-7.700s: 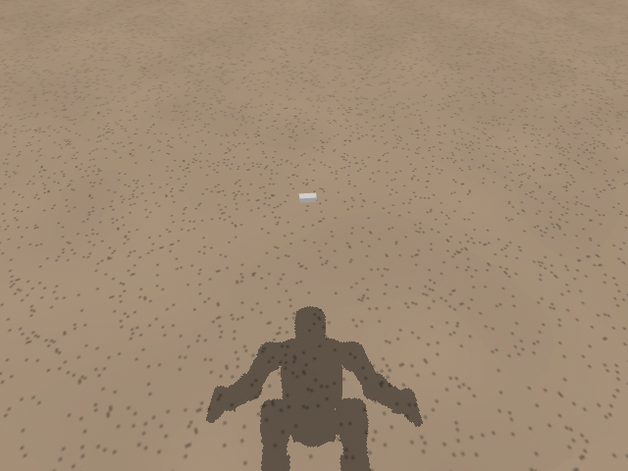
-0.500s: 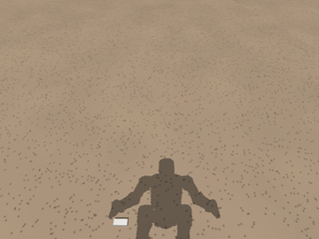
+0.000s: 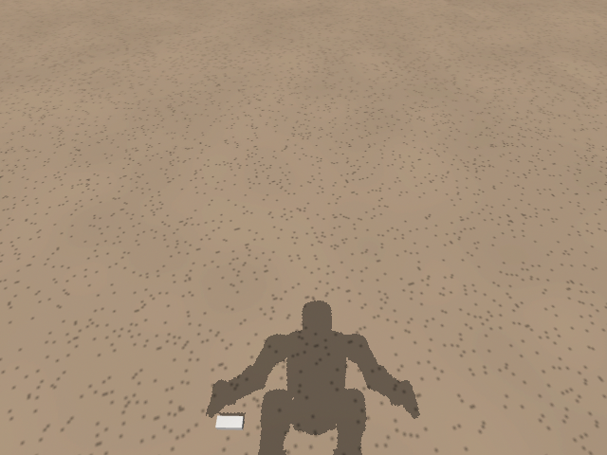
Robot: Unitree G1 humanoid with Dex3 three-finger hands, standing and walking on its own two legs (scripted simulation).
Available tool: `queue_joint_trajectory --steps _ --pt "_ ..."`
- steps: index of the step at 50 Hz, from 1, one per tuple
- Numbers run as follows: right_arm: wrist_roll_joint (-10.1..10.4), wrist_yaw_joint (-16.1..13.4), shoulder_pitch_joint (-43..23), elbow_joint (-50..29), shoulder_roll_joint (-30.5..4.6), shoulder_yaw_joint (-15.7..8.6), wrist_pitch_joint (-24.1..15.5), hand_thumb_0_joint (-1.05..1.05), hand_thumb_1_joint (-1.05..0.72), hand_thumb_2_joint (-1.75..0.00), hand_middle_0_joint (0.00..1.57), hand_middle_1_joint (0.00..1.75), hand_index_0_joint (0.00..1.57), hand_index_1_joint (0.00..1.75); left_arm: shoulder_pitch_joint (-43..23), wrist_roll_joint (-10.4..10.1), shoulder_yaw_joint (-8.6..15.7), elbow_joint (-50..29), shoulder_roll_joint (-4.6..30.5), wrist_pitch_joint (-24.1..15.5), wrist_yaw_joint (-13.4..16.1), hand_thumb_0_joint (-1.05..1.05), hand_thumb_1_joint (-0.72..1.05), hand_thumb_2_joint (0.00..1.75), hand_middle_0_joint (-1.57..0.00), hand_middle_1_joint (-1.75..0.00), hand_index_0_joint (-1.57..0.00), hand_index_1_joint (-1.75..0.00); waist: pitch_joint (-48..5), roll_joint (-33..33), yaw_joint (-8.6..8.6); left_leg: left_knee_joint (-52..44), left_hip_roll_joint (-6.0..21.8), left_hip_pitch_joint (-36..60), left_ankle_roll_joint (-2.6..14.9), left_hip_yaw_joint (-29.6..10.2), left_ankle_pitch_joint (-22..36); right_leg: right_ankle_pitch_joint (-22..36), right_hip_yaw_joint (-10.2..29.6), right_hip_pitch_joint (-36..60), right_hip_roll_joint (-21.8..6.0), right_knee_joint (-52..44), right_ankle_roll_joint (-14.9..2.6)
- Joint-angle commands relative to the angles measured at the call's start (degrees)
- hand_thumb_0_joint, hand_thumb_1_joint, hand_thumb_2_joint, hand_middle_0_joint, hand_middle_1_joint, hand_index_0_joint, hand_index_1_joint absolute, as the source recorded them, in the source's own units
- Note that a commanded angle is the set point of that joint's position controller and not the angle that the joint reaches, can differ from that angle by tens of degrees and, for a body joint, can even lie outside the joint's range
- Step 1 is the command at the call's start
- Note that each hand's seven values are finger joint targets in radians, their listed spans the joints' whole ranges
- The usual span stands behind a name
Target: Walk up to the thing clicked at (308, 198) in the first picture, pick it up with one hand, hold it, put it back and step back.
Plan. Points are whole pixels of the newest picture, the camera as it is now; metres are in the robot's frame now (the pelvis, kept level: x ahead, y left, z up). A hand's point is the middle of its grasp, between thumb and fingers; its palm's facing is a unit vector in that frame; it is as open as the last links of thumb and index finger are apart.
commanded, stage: stand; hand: left
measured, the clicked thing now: (230, 422) +0.35 +0.24 -0.77
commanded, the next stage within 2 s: walk up in 0.12 s
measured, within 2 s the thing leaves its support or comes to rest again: neither
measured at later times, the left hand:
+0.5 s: hand out of the picture +0.07 +0.28 -0.15, palm faces -0.01 -0.93 -0.38, open 7.4 cm
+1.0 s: hand out of the picture +0.05 +0.29 -0.16, palm faces -0.03 -0.93 -0.37, open 7.4 cm
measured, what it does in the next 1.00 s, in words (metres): stands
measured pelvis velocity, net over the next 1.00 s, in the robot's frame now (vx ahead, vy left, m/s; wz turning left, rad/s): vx -0.02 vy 0.03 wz -0.01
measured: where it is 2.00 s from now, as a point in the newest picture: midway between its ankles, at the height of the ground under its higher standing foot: outside the picture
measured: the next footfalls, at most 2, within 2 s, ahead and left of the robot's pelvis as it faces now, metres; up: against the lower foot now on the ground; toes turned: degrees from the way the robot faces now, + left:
none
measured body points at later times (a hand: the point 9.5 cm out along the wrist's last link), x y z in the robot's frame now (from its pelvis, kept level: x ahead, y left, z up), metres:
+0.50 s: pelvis -0.01 +0.02 +0.00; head +0.00 +0.01 +0.45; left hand +0.07 +0.33 -0.13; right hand +0.06 -0.29 -0.14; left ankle -0.01 +0.13 -0.75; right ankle -0.01 -0.10 -0.75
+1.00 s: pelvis -0.02 +0.03 +0.00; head +0.00 +0.03 +0.45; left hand +0.05 +0.34 -0.13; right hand +0.06 -0.27 -0.14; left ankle -0.01 +0.13 -0.75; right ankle -0.01 -0.10 -0.75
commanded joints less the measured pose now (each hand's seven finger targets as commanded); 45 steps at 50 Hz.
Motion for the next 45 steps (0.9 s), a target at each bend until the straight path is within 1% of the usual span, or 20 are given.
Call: queue_joint_trajectory --steps 1,5,6,7,8,12,15,19,21,23,24,27,30,33,34,35,38,39,40,45 --pt "-0.28 -0.81 -1.91 -3.50 -11.94 -2.43 -1.11 0.00 -0.90 -0.90 0.20 0.30 0.20 0.30 -2.33 -0.03 2.11 -3.62 12.42 -1.19 0.89 0.00 0.90 0.90 -0.20 -0.30 -0.20 -0.30 -3.16 -0.04 0.00 -1.85 6.84 0.49 1.95 -5.82 6.99 8.88 7.60 -0.42 -9.16 -2.64 -0.09" --pt "-0.24 -0.84 -1.73 -3.59 -12.08 -2.42 -1.20 0.00 -0.90 -0.90 0.20 0.30 0.20 0.30 -2.20 -0.08 2.16 -3.55 12.33 -1.19 0.89 0.00 0.90 0.90 -0.20 -0.30 -0.20 -0.30 -3.84 0.29 -0.01 -1.87 6.99 0.82 2.15 -5.83 7.51 9.92 7.64 0.20 -9.32 -2.08 -0.20" --pt "-0.20 -0.53 -2.66 -3.65 -13.23 -3.69 -0.19 0.00 -0.90 -0.90 0.20 0.30 0.20 0.30 -2.57 -0.09 3.52 -3.61 13.74 -1.64 1.07 0.00 0.90 0.90 -0.20 -0.30 -0.20 -0.30 -1.87 2.09 1.11 0.32 5.49 0.21 2.70 -5.13 11.09 15.64 7.95 -0.84 -9.58 -1.22 0.03" --pt "-0.08 -0.50 -2.32 -4.04 -12.82 -3.77 0.17 0.00 -0.90 -0.90 0.20 0.30 0.20 0.30 -2.21 -0.06 3.68 -3.79 14.03 -1.71 1.27 0.00 0.90 0.90 -0.20 -0.30 -0.20 -0.30 -3.26 1.03 0.69 1.07 5.48 0.59 2.67 -4.72 12.16 17.96 7.69 0.10 -9.70 -0.63 0.02" --pt "0.02 -0.44 -2.13 -4.23 -12.34 -3.74 0.34 0.00 -0.90 -0.90 0.20 0.30 0.20 0.30 -2.08 -0.20 3.62 -3.93 13.73 -1.74 1.38 0.00 0.90 0.90 -0.20 -0.30 -0.20 -0.30 -3.13 1.01 0.84 1.12 5.43 0.99 2.54 -4.59 12.45 18.73 7.70 -0.36 -9.80 -0.32 -0.01" --pt "-0.01 -0.25 -2.34 -4.99 -12.35 -4.31 0.85 0.00 -0.90 -0.90 0.20 0.30 0.20 0.30 -2.97 0.17 3.71 -4.51 13.28 -1.50 1.49 0.00 0.90 0.90 -0.20 -0.30 -0.20 -0.30 -4.88 -0.50 0.50 1.38 5.65 2.04 2.82 -4.85 10.33 14.44 7.73 -1.02 -9.69 -0.03 -0.44" --pt "-0.05 -0.11 -2.60 -5.10 -12.34 -4.56 1.13 0.00 -0.90 -0.90 0.20 0.30 0.20 0.30 -3.42 0.33 3.58 -4.62 12.83 -1.33 1.49 0.00 0.90 0.90 -0.20 -0.30 -0.20 -0.30 -3.83 -0.88 0.48 0.74 5.49 1.74 2.93 -5.38 7.62 9.61 7.90 -2.93 -9.42 -0.54 -0.42" --pt "-0.21 0.14 -2.10 -5.38 -12.16 -4.81 1.12 0.00 -0.90 -0.90 0.20 0.30 0.20 0.30 -3.59 0.51 3.60 -4.89 12.90 -1.33 1.42 0.00 0.90 0.90 -0.20 -0.30 -0.20 -0.30 -3.86 -1.53 0.37 0.72 5.32 1.97 3.03 -5.51 6.53 7.17 8.34 -3.94 -9.46 -0.72 -0.68" --pt "-0.30 0.17 -2.16 -5.27 -12.13 -4.84 1.12 0.00 -0.90 -0.90 0.20 0.30 0.20 0.30 -3.63 0.37 3.52 -5.09 12.73 -1.24 1.39 0.00 0.90 0.90 -0.20 -0.30 -0.20 -0.30 -3.15 -0.54 0.51 -0.20 5.34 1.55 2.96 -5.85 5.54 5.69 8.33 -4.54 -9.33 -0.69 -0.57" --pt "-0.40 0.26 -2.88 -5.72 -12.63 -5.00 1.07 0.00 -0.90 -0.90 0.20 0.30 0.20 0.30 -3.09 0.43 3.45 -5.02 12.70 -1.17 1.35 0.00 0.90 0.90 -0.20 -0.30 -0.20 -0.30 -3.20 0.16 0.70 -0.48 5.57 0.94 3.36 -6.19 4.97 5.67 7.75 -3.98 -8.85 -0.41 -0.31" --pt "-0.40 0.29 -2.71 -5.52 -12.10 -5.02 1.05 0.00 -0.90 -0.90 0.20 0.30 0.20 0.30 -3.24 0.49 3.50 -4.91 12.80 -1.16 1.38 0.00 0.90 0.90 -0.20 -0.30 -0.20 -0.30 -3.38 -0.27 0.65 -0.66 5.78 1.12 3.37 -6.27 5.06 5.19 7.64 -3.78 -8.85 -0.17 -0.44" --pt "-0.53 0.34 -2.89 -5.78 -12.39 -5.14 1.03 0.00 -0.90 -0.90 0.20 0.30 0.20 0.30 -2.63 0.41 3.38 -4.97 12.77 -1.10 1.35 0.00 0.90 0.90 -0.20 -0.30 -0.20 -0.30 -2.73 0.27 0.83 -1.14 5.80 0.93 3.45 -6.46 3.95 4.25 7.74 -4.44 -8.75 -0.38 -0.22" --pt "-0.57 0.39 -2.86 -5.96 -12.40 -5.23 1.04 0.00 -0.90 -0.90 0.20 0.30 0.20 0.30 -2.95 0.53 3.35 -4.99 12.78 -1.01 1.36 0.00 0.90 0.90 -0.20 -0.30 -0.20 -0.30 -2.04 0.28 0.69 -1.96 5.83 -0.90 3.65 -6.94 1.70 3.36 7.38 -3.69 -8.37 -0.02 -0.05" --pt "-0.55 0.39 -3.09 -6.15 -12.30 -5.41 0.96 0.00 -0.90 -0.90 0.20 0.30 0.20 0.30 -2.22 0.52 3.32 -4.67 12.51 -0.98 1.38 0.00 0.90 0.90 -0.20 -0.30 -0.20 -0.30 -1.76 0.70 0.78 -2.52 6.17 -1.24 3.87 -7.16 0.78 2.74 6.49 -3.86 -7.83 0.37 0.20" --pt "-0.66 0.37 -2.83 -6.29 -12.52 -5.47 0.89 0.00 -0.90 -0.90 0.20 0.30 0.20 0.30 -2.11 0.57 3.33 -4.92 12.75 -0.99 1.38 0.00 0.90 0.90 -0.20 -0.30 -0.20 -0.30 -2.25 0.44 0.66 -2.39 6.27 -1.41 4.25 -7.09 0.65 2.82 6.65 -3.32 -7.85 0.78 0.13" --pt "-0.70 0.39 -2.62 -6.27 -12.48 -5.45 0.86 0.00 -0.90 -0.90 0.20 0.30 0.20 0.30 -2.22 0.56 3.36 -4.92 12.68 -0.96 1.35 0.00 0.90 0.90 -0.20 -0.30 -0.20 -0.30 -2.07 0.60 0.67 -2.52 6.08 -2.00 4.10 -7.15 0.32 2.83 6.69 -3.38 -7.81 1.07 0.10" --pt "-0.72 0.36 -3.09 -6.54 -12.40 -5.65 0.84 0.00 -0.90 -0.90 0.20 0.30 0.20 0.30 -1.62 0.50 3.29 -4.80 12.67 -0.93 1.40 0.00 0.90 0.90 -0.20 -0.30 -0.20 -0.30 -2.36 1.12 0.70 -2.23 6.28 -1.61 4.33 -6.91 1.01 3.59 6.30 -3.59 -7.72 1.82 0.18" --pt "-0.55 0.38 -3.16 -6.63 -12.23 -5.53 0.84 0.00 -0.90 -0.90 0.20 0.30 0.20 0.30 -1.41 0.37 3.22 -4.83 12.46 -0.95 1.38 0.00 0.90 0.90 -0.20 -0.30 -0.20 -0.30 -2.02 1.70 0.88 -2.24 6.26 -1.38 4.11 -7.04 1.09 3.53 6.43 -4.00 -7.88 1.62 0.12" --pt "-0.56 0.37 -3.14 -6.71 -12.30 -5.64 0.83 0.00 -0.90 -0.90 0.20 0.30 0.20 0.30 -1.49 0.50 3.23 -4.83 12.47 -1.00 1.41 0.00 0.90 0.90 -0.20 -0.30 -0.20 -0.30 -2.42 1.69 0.63 -2.15 6.44 -1.47 4.25 -7.01 1.23 3.61 5.89 -3.28 -7.72 1.63 0.17" --pt "-0.42 0.37 -3.05 -7.03 -12.20 -5.62 0.91 0.00 -0.90 -0.90 0.20 0.30 0.20 0.30 -1.56 0.54 3.18 -4.92 12.96 -1.06 1.50 0.00 0.90 0.90 -0.20 -0.30 -0.20 -0.30 -2.62 0.91 0.43 -1.25 5.76 -1.04 3.98 -6.45 2.38 5.42 6.63 -3.89 -8.18 1.79 0.06"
